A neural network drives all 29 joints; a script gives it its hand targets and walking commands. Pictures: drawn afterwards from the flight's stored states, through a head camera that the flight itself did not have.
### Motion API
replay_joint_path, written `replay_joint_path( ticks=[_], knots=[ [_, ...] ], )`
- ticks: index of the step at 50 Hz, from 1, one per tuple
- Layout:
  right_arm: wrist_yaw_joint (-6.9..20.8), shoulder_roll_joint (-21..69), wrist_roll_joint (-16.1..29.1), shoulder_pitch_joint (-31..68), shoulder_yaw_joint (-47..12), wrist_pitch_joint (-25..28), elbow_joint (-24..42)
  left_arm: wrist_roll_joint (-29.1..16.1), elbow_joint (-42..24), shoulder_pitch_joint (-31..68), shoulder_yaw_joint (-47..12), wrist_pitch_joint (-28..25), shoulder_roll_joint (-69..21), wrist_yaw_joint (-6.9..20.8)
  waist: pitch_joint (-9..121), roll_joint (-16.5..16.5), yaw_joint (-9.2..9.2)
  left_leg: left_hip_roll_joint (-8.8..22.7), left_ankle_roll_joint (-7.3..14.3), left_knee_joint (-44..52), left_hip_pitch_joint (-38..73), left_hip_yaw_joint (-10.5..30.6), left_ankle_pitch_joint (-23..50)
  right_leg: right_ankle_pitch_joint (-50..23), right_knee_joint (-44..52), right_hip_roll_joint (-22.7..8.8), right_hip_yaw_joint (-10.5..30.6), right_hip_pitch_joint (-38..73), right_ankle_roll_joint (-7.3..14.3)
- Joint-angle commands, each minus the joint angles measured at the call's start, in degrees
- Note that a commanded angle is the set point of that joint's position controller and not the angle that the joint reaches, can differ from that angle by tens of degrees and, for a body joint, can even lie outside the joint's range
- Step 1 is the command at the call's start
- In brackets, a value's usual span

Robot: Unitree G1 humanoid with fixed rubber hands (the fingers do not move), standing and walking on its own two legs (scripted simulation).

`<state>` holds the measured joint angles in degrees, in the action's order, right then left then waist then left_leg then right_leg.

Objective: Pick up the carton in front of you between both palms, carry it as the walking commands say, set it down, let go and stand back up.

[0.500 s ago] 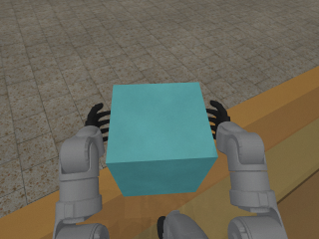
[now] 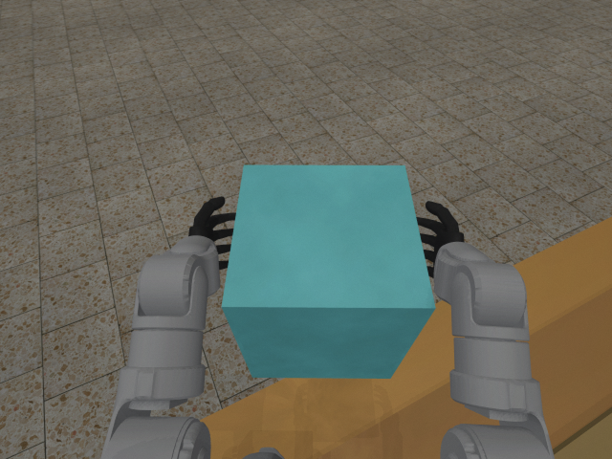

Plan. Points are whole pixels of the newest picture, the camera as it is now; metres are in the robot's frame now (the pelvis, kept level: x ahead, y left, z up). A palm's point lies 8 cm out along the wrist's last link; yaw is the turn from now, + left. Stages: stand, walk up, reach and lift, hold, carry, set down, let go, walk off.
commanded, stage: carry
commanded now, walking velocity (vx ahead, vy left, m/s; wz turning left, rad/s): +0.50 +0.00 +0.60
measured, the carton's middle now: (322, 279) +0.36 +0.01 +0.03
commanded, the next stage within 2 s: none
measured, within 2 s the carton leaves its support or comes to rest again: neither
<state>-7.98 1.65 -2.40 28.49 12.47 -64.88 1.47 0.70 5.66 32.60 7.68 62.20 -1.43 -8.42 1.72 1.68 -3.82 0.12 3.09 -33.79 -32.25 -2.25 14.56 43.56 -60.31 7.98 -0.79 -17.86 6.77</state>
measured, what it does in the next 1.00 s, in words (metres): goes down, turning left: left foot 0.11 m lower, then right foot 0.11 m lower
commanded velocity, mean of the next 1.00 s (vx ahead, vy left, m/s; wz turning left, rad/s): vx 0.50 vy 0.00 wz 0.17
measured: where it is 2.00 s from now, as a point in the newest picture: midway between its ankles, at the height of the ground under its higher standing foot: (259, 249)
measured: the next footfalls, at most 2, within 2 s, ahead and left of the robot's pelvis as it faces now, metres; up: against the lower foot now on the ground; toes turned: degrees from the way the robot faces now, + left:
left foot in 0.02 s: +0.15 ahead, +0.07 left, -0.11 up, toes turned +3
right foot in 0.48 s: +0.53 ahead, +0.02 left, -0.22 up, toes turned +13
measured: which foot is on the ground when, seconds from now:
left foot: up 0.00-0.00, down 0.02-0.50, up 0.52-0.94, down 0.96-1.00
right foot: down 0.00-0.06, up 0.08-0.46, down 0.48-0.98, up 1.00-1.00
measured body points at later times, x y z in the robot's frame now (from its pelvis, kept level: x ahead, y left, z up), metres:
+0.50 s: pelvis +0.36 +0.05 -0.13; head +0.36 +0.06 +0.32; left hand +0.68 +0.26 -0.02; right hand +0.75 -0.03 -0.01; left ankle +0.13 +0.07 -0.73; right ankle +0.50 +0.01 -0.86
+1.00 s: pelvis +0.70 +0.15 -0.26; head +0.71 +0.16 +0.19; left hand +1.00 +0.42 -0.14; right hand +1.09 +0.13 -0.14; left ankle +0.78 +0.24 -0.99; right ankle +0.52 +0.01 -0.83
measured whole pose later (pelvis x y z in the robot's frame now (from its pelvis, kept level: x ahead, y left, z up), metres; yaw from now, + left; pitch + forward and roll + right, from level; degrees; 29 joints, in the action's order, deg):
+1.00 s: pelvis +0.70 +0.15 -0.26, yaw +15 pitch +4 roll -1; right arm -7.5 3.8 -6.1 31.7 12.9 -63.9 1.2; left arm -2.6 7.6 36.4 8.7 61.1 1.6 -8.9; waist 2.8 0.2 -5.9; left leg -2.1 5.4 -27.2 -27.3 -3.6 -4.9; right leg 40.0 -77.5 3.8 -3.0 -17.4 4.7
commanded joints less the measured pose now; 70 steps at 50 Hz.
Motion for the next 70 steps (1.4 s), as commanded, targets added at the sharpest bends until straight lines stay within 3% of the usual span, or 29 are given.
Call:
replay_joint_path(
  ticks=[1, 2, 3, 4, 7, 13, 18, 21, 22, 24, 25, 26, 27, 29, 31, 35, 39, 43, 45, 47, 48, 49, 50, 51, 52, 53, 58, 66, 70],
  knots=[
    [13.21, 53.21, 20.41, 38.04, -39.74, 1.12, 0.72, -23.49, -6.11, 34.27, -37.19, -0.56, -58.54, 13.94, 24.45, -4.86, 6.21, -2.54, 4.07, 6.82, 23.53, -3.98, 0.79, -65.72, -13.13, -12.41, 3.37, 4.23, -0.42],
    [13.39, 51.47, 19.51, 36.79, -38.81, 1.11, -1.77, -22.56, -5.98, 35.94, -36.38, 0.11, -57.41, 13.87, 23.33, 9.44, 7.17, 2.8, 6.91, 6.56, 35.72, 3.33, 16.0, -35.88, -29.03, -5.77, -1.24, -10.85, -3.51],
    [13.46, 51.1, 19.23, 35.66, -37.5, 1.07, -4.16, -22.27, -5.81, 37.58, -36.18, 0.81, -56.76, 13.83, 28.36, 14.65, 6.49, 14.4, 15.88, -6.54, 55.57, 20.72, 30.77, -2.94, -42.85, -2.82, 0.47, -33.85, -6.11],
    [13.63, 52.46, 20.12, 34.84, -37.87, 0.57, -5.59, -21.08, -4.48, 36.54, -34.4, 1.39, -55.24, 13.59, 27.62, 7.37, 9.35, 15.12, 17.64, -4.64, 56.09, 25.55, 23.68, -6.15, -39.85, -5.36, 1.21, -40.92, -5.2],
    [14.38, 58.4, 24.84, 45.5, -40.46, 0.81, -1.36, -19.86, -4.91, 38.4, -31.66, 1.62, -56.18, 13.29, 23.86, -5.25, 7.87, 16.65, 18.58, 0.41, 41.68, 36.1, -3.63, -15.44, -21.9, -10.5, 6.92, -41.98, -6.78],
    [15.48, 65.84, 30.1, 50.15, -42.96, 3.08, 1.24, -18.41, -5.99, 39.05, -31.69, -0.09, -60.88, 12.75, 24.66, 2.5, 7.76, 6.11, 10.27, -2.64, 31.32, 21.82, 15.65, -39.04, -3.45, -9.19, 1.95, -27.76, -6.06],
    [15.32, 64.71, 30.64, 47.56, -43.2, 4.0, 3.06, -17.27, -9.88, 38.73, -33.82, -0.62, -59.03, 11.3, 22.16, 0.1, 14.42, -3.97, 7.54, -9.92, 34.89, 18.72, -0.16, -57.14, 25.44, -4.6, -1.86, -24.95, -5.51],
    [14.93, 62.56, 29.48, 43.55, -42.75, 3.95, 1.83, -16.47, -10.58, 37.07, -33.87, 0.45, -55.43, 10.68, 20.71, 4.4, 13.02, -3.78, 5.56, -15.13, 26.08, 15.0, -6.43, -69.34, 36.02, -4.12, -2.58, -6.64, -4.72],
    [14.89, 61.72, 29.04, 43.03, -42.43, 3.75, 1.14, -16.02, -9.71, 35.09, -33.72, 0.8, -54.47, 10.61, 25.44, 5.83, 9.3, -2.15, 4.71, -23.1, 24.49, 13.49, -2.24, -75.36, 31.54, -4.61, -2.71, 3.09, -3.77],
    [14.96, 59.93, 27.68, 41.97, -42.04, 3.41, -0.76, -15.9, -9.44, 34.63, -33.4, 1.34, -51.87, 11.13, 25.66, -1.71, -1.44, -2.42, 0.59, -45.24, 13.23, 6.86, -4.78, -69.42, 38.07, -8.28, -2.2, 21.09, -1.82],
    [14.93, 58.83, 26.63, 41.6, -40.7, 2.91, -2.45, -15.73, -7.6, 33.4, -32.32, 1.86, -50.86, 11.49, 24.38, -9.65, -2.29, -6.48, -1.25, -55.94, -0.82, 4.97, -45.56, -78.47, 30.33, -15.84, 5.03, 30.34, -0.44],
    [14.44, 58.12, 26.25, 41.01, -39.25, 1.51, -4.23, -15.89, -4.09, 33.61, -31.53, 2.33, -48.17, 11.75, 30.64, -15.76, 1.08, -5.71, -4.45, -65.9, -19.35, 9.22, -54.55, -87.34, 19.15, -30.21, 24.16, 49.52, 10.11],
    [13.89, 54.11, 23.95, 40.35, -37.47, 0.58, -4.14, -17.89, -1.75, 31.05, -32.16, 2.58, -51.38, 12.07, 32.98, -10.64, -3.16, -3.74, -3.73, -63.11, -22.32, 8.08, -50.76, -71.67, 22.75, -29.41, 29.02, 47.25, 11.33],
    [13.26, 56.07, 22.53, 40.68, -36.63, 0.38, -3.59, -21.78, -5.78, 37.6, -35.14, 2.07, -55.49, 12.8, 31.95, -2.34, -1.14, -0.61, -2.06, -53.55, -20.5, 8.85, -45.37, -44.77, 27.2, -26.02, 32.77, 34.08, 12.43],
    [12.79, 57.25, 20.86, 42.07, -35.32, 0.88, -1.71, -26.15, -8.9, 44.58, -37.62, 1.34, -61.54, 13.82, 26.42, -0.3, 0.15, 1.3, -1.61, -41.66, -15.54, 8.95, -40.54, -47.42, 27.85, -24.73, 30.48, 20.62, 11.34],
    [11.74, 59.38, 19.6, 44.42, -36.65, 2.64, 3.16, -29.86, -12.6, 48.33, -40.01, -0.16, -66.64, 14.79, 27.87, -8.03, -0.64, 1.08, -2.13, -33.47, -10.91, 4.41, -29.77, -59.49, 27.5, -22.74, 22.89, 16.44, 10.42],
    [10.33, 57.05, 17.7, 42.61, -38.48, 3.85, 7.02, -30.58, -14.03, 44.7, -40.7, -1.06, -65.97, 15.3, 26.07, -4.16, -4.58, -0.27, -1.64, -10.63, -13.08, 1.77, -8.13, -48.15, 20.66, -14.0, 14.33, 21.28, 6.58],
    [9.81, 52.79, 15.72, 40.44, -38.75, 3.28, 8.98, -29.82, -13.53, 40.65, -40.96, -1.38, -62.16, 15.6, 22.02, -7.7, -6.15, -1.13, -0.05, 5.98, -0.38, -1.41, 5.92, -41.2, 16.42, -10.95, 10.11, 15.65, 5.21],
    [10.13, 50.23, 14.45, 38.51, -37.89, 2.56, 6.79, -29.02, -10.64, 38.33, -40.78, -1.1, -60.83, 15.84, 20.34, -7.36, -5.12, -0.46, 1.18, 12.88, 5.73, -1.49, 9.79, -40.33, 10.55, -10.2, 8.51, 15.29, 4.1],
    [10.7, 47.63, 13.75, 36.18, -36.56, 1.81, 3.44, -28.03, -6.48, 37.26, -40.16, -0.8, -59.63, 15.96, 21.53, -4.73, 0.26, 0.25, 2.29, 16.79, 20.69, -3.84, 8.3, -45.9, -2.5, -10.04, 5.02, 9.81, 2.45],
    [11.04, 46.68, 13.8, 34.69, -36.14, 1.51, 2.04, -26.95, -5.32, 37.35, -39.53, -0.56, -58.63, 15.93, 24.9, 0.73, 4.6, 2.88, 1.42, 12.97, 33.94, -0.72, 2.57, -35.64, -13.75, -8.76, 2.47, 0.01, 0.68],
    [11.28, 44.96, 13.43, 35.71, -34.63, 1.38, -0.56, -26.67, -3.73, 38.82, -38.46, 0.31, -59.27, 15.87, 29.38, 10.34, 3.11, 17.16, 7.57, -5.68, 53.92, 11.63, 36.65, -6.35, -26.78, -6.46, 1.14, -20.08, -3.1],
    [11.42, 45.61, 14.02, 33.16, -33.72, 0.91, -4.16, -26.25, -1.98, 38.41, -36.57, 1.18, -57.6, 15.41, 36.02, 11.45, 8.17, 22.93, 15.62, -7.88, 67.06, 25.27, 29.75, -1.32, -37.21, -5.16, 2.51, -34.14, -6.09],
    [11.74, 46.76, 14.85, 32.56, -34.28, 1.07, -4.72, -25.98, -3.14, 38.09, -35.71, 1.58, -58.03, 14.99, 38.49, 9.94, 10.19, 23.75, 19.4, -1.47, 63.31, 33.47, 2.89, -5.1, -36.73, -6.11, 2.36, -37.24, -5.65],
    [12.24, 51.13, 17.52, 36.14, -36.46, 1.13, -2.3, -25.44, -4.57, 40.38, -35.66, 1.58, -58.81, 14.56, 35.94, 3.3, 9.12, 19.98, 17.01, 2.75, 56.76, 32.97, -9.35, -8.44, -30.61, -8.0, 2.46, -36.6, -5.26],
    [12.74, 54.91, 20.48, 41.45, -38.76, 1.28, 1.23, -24.66, -5.59, 40.85, -35.14, 1.55, -60.39, 14.21, 32.06, 0.91, 8.54, 18.22, 14.73, 2.57, 52.44, 30.64, -2.86, -15.29, -24.85, -8.83, 3.42, -37.4, -5.19],
    [14.54, 64.23, 29.46, 50.43, -44.3, 2.62, 8.23, -19.69, -9.65, 38.91, -33.8, 0.09, -62.09, 12.1, 29.34, 3.93, 6.83, 13.8, 11.81, 5.75, 39.13, 22.05, -0.48, -18.83, -9.41, -10.41, 1.36, -30.63, -5.96],
    [15.58, 62.8, 29.76, 45.04, -46.92, 4.56, 8.21, -15.85, -14.56, 34.72, -36.59, -2.03, -57.33, 10.75, 26.64, 5.27, 8.93, 8.32, 6.87, 3.37, 40.97, 8.65, 17.96, -38.29, 21.3, -6.2, -5.9, -20.58, -4.29],
    [14.87, 58.79, 27.89, 41.61, -46.5, 3.58, 6.45, -16.67, -13.93, 32.73, -36.93, -0.68, -54.35, 11.78, 31.33, 4.34, 4.38, 6.32, 0.85, -11.68, 26.37, 1.39, 14.97, -51.79, 37.8, -7.02, -6.77, 15.45, -0.8]
  ],
)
